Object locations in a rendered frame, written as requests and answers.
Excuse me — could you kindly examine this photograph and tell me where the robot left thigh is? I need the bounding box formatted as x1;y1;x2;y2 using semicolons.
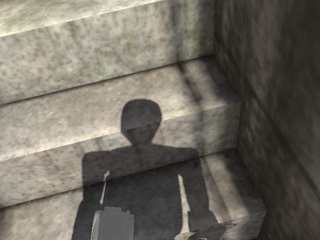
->
91;206;135;240

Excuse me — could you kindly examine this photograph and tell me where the left robot shin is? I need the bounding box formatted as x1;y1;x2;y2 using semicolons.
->
91;210;104;240

